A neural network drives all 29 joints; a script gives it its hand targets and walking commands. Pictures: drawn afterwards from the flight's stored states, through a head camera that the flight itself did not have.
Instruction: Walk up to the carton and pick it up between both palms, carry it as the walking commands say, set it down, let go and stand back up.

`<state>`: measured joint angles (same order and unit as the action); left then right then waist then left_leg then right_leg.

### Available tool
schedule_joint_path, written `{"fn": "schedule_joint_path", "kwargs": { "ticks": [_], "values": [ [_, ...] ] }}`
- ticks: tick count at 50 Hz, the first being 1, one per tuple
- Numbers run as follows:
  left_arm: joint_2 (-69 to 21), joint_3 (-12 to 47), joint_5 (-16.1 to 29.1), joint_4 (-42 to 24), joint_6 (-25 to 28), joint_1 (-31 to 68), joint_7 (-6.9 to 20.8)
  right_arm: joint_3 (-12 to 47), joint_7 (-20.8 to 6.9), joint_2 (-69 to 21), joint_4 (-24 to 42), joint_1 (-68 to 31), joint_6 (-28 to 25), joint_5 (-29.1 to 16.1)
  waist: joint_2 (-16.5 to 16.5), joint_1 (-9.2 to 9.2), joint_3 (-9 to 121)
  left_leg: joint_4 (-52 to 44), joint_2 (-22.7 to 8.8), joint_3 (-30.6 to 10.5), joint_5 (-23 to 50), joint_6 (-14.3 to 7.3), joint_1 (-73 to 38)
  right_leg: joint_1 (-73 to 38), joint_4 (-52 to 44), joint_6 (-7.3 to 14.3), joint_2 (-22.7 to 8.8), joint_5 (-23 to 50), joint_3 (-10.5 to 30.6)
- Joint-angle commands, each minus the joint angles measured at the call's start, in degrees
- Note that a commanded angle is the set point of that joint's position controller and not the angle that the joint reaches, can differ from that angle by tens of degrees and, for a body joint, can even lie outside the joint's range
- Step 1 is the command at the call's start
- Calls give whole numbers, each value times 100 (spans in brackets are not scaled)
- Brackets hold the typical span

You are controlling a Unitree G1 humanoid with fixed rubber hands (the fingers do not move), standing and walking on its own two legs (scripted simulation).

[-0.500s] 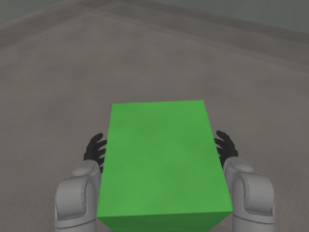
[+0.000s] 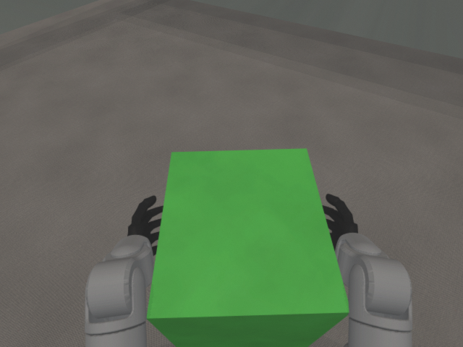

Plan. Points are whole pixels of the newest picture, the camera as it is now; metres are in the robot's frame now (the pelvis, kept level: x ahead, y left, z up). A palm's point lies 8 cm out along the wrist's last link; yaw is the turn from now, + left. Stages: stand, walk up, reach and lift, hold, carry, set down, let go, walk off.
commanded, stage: carry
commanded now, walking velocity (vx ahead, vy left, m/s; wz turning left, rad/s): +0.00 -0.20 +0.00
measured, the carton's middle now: (241, 258) +0.27 -0.01 +0.01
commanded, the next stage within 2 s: none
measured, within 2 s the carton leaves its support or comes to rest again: neither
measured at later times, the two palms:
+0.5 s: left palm (218, 277) +0.21 +0.03 +0.09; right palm (444, 263) +0.21 -0.28 +0.10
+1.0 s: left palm (326, 331) +0.14 -0.11 +0.08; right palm out of the picture +0.15 -0.41 +0.09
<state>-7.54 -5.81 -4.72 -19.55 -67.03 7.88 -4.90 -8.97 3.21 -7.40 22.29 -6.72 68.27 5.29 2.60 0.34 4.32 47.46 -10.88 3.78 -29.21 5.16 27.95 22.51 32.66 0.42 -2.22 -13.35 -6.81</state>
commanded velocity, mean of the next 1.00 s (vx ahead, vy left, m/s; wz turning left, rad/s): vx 0.00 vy -0.20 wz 0.00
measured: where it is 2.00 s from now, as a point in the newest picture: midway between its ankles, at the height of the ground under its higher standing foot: outside the picture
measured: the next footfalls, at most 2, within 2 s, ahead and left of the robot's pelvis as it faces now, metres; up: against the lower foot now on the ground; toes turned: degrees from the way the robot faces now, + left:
left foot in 0.24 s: +0.00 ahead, +0.04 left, +0.00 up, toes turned +11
right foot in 0.54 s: +0.00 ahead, -0.30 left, +0.00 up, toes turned -6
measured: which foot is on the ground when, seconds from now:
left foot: up 0.00-0.22, down 0.24-0.54, up 0.56-0.82, down 0.84-1.00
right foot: down 0.00-0.24, up 0.26-0.52, down 0.54-0.84, up 0.86-1.00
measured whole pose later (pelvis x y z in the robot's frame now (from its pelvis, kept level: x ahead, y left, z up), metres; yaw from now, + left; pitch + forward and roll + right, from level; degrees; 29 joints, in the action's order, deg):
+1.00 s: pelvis -0.11 -0.27 +0.01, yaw +0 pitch +3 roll -1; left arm -7.3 -6.5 -5.1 -22.5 -68.7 4.8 -4.6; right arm -6.4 3.6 -7.3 21.2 -5.3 68.0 4.8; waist -0.5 -0.9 4.7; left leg 31.8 -6.7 8.7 -16.3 0.5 18.2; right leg 28.9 50.0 -2.3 -1.0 -20.3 -3.9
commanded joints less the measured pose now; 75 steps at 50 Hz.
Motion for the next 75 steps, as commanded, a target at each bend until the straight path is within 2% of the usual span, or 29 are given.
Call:
{"fn": "schedule_joint_path", "kwargs": {
  "ticks": [1, 10, 11, 12, 13, 14, 16, 18, 25, 27, 28, 29, 32, 40, 42, 43, 44, 47, 49, 55, 57, 58, 59, 62, 70, 72, 73, 74, 75],
  "values": [
    [-4942, 3911, 2053, -503, -72, 2206, 1478, 4562, -1414, -4906, 519, -2819, 6, -2307, -1323, -124, 1469, 1996, 517, 89, -757, -229, 712, -1407, -989, 1085, -1404, 2392, 1120],
    [-4861, 3989, 1912, -517, -144, 1977, 1411, 4367, -1369, -4695, 403, -2289, 76, -2203, -1049, -17, 1635, -1404, 838, 564, 690, -625, -1006, -906, -815, 1127, -1048, 1310, 1031],
    [-4843, 4026, 1924, -466, -150, 1982, 1404, 4326, -1393, -4686, 336, -2275, 76, -2179, -856, 22, 1644, -2317, 558, 392, 1381, -647, -1689, -507, -675, 882, -920, 1088, 908],
    [-4826, 4101, 1976, -453, -141, 2129, 1391, 4244, -1415, -4647, 262, -2296, 71, -2183, -146, 56, 1639, -2777, -319, -651, 1425, -714, -2605, 422, -31, 485, -681, 578, 776],
    [-4781, 4149, 2021, -565, -192, 2252, 1423, 4151, -1410, -4615, 13, -2008, 16, -2109, 1480, 61, 1153, -3165, -2111, -2545, 2352, -1445, -2595, 1681, 984, -100, -9, -1063, 93],
    [-4843, 4248, 2089, -672, -177, 2483, 1435, 4192, -1413, -4796, 37, -2066, 5, -2123, 1310, 52, 986, -3153, -2399, -2597, 3032, -1905, -2059, 1590, 2162, -158, -194, -1425, 557],
    [-5019, 4288, 2229, -751, -139, 2712, 1462, 4219, -1442, -4895, 247, -2406, -11, -2176, 347, 39, 909, -2998, -1626, -1355, 2802, -1499, -1606, 1283, 2702, -220, -245, -870, 933],
    [-5086, 4369, 2303, -804, -123, 2747, 1461, 4215, -1420, -4885, 350, -2435, -38, -2166, 550, -10, 884, -2752, -1047, -468, 3306, -1108, -1598, 1100, 2125, -373, -193, -497, 608],
    [-4750, 4207, 2200, -485, -200, 2263, 1386, 4127, -1327, -4534, 280, -2120, 51, -1982, 1202, 46, 1375, -1813, -770, -175, 4608, -752, -1978, -233, -508, -353, 272, -393, -350],
    [-4674, 4122, 2207, -433, -205, 2226, 1405, 4127, -1329, -4500, 208, -2137, 61, -1957, 411, -2, 1466, -1038, -450, 35, 3276, -279, -1120, -1390, -1318, -204, -296, 356, 211],
    [-4621, 4047, 2180, -339, -188, 2206, 1431, 4174, -1332, -4505, 199, -2149, 77, -1949, -1045, -33, 1473, -349, 199, 403, 994, 52, 121, -1854, -1371, 229, -1466, 2021, 1679],
    [-4765, 3954, 2091, -370, -135, 2121, 1446, 4344, -1370, -4668, 335, -2398, 96, -2057, -2162, -127, 1563, 693, 522, 398, -1061, -4, 421, -1611, -1157, 871, -1858, 2824, 1994],
    [-4976, 3932, 2078, -578, -79, 2183, 1474, 4583, -1405, -4942, 633, -2857, 0, -2349, -1223, -107, 1471, 1921, 505, 74, -534, -249, 660, -1468, -942, 1060, -1330, 2361, 1103],
    [-4848, 3994, 1928, -570, -144, 1993, 1413, 4402, -1367, -4700, 451, -2347, 73, -2234, -1057, -34, 1633, -1081, 854, 513, 472, -589, -866, -1053, -862, 1166, -1062, 1465, 1108],
    [-4798, 4073, 1966, -471, -150, 2078, 1395, 4309, -1408, -4678, 299, -2346, 75, -2203, -533, 22, 1628, -2524, 140, -113, 1400, -661, -2255, -74, -464, 638, -781, 844, 919],
    [-4814, 4112, 1979, -494, -171, 2112, 1404, 4201, -1420, -4618, 153, -2127, 52, -2154, 887, 42, 1512, -2830, -1499, -1970, 2305, -1096, -2924, 1094, 465, 42, -243, -61, 487],
    [-4760, 4228, 2069, -748, -183, 2474, 1438, 4194, -1410, -4763, 4, -2032, 4, -2099, 1657, 65, 1090, -3112, -2381, -2599, 3139, -1809, -2191, 1403, 1640, -173, -77, -1451, 325],
    [-5030, 4343, 2267, -807, -138, 2728, 1478, 4232, -1438, -4918, 248, -2402, -20, -2161, 353, 5, 775, -2932, -1430, -1025, 2959, -1343, -1522, 1092, 2369, -246, -242, -743, 899],
    [-5023, 4384, 2315, -816, -134, 2729, 1467, 4236, -1399, -4837, 368, -2449, -42, -2153, 639, -3, 889, -2604, -941, -348, 3659, -1097, -1621, 790, 1727, -398, -85, -641, 469],
    [-4733, 4213, 2227, -524, -210, 2257, 1415, 4141, -1313, -4525, 303, -2126, 51, -1966, 1118, 23, 1358, -1731, -715, -193, 4680, -724, -1973, -386, -611, -321, 289, -388, -335],
    [-4663, 4130, 2241, -501, -218, 2231, 1437, 4133, -1319, -4491, 232, -2132, 65, -1931, 210, -20, 1469, -931, -378, 19, 3083, -241, -1011, -1536, -1233, -161, -454, 680, 423],
    [-4657, 4049, 2166, -379, -185, 2192, 1454, 4225, -1340, -4534, 296, -2200, 94, -1948, -1522, -70, 1457, -185, 444, 560, 440, 103, 268, -1850, -1248, 426, -1738, 2635, 2043],
    [-4854, 4000, 2154, -459, -156, 2179, 1470, 4345, -1370, -4709, 327, -2392, 100, -2042, -2037, -131, 1537, 805, 518, 243, -1126, -32, 285, -1591, -1051, 916, -1746, 3125, 1924],
    [-4981, 3959, 2109, -654, -97, 2228, 1488, 4576, -1400, -4955, 664, -2836, 2, -2346, -1213, -110, 1452, 1788, 532, 88, -461, -257, 598, -1504, -892, 1040, -1295, 2417, 1134],
    [-4839, 4002, 1941, -574, -152, 2029, 1428, 4419, -1376, -4710, 434, -2378, 82, -2246, -1048, -31, 1580, -1147, 849, 484, 500, -583, -949, -1012, -924, 1120, -1037, 1320, 1144],
    [-4785, 4079, 1966, -492, -157, 2096, 1407, 4344, -1415, -4692, 305, -2379, 84, -2219, -493, 14, 1566, -2509, 102, -191, 1349, -673, -2288, -30, -532, 594, -755, 720, 973],
    [-4777, 4101, 1970, -518, -189, 2134, 1426, 4220, -1422, -4642, 89, -2116, 50, -2140, 965, 24, 1367, -2907, -1502, -2096, 1912, -1172, -2683, 1063, 373, -7, -157, -206, 459],
    [-4743, 4230, 2069, -782, -188, 2547, 1452, 4227, -1415, -4795, 15, -2114, 8, -2121, 1589, 52, 996, -3174, -2304, -2617, 2786, -1822, -1979, 1194, 1571, -174, -92, -1399, 419],
    [-4864, 4245, 2113, -733, -175, 2623, 1454, 4263, -1430, -4890, 80, -2267, 15, -2172, 946, 31, 836, -3101, -2044, -2169, 3087, -1855, -1681, 1039, 2257, -168, -165, -1199, 846]
  ]
}}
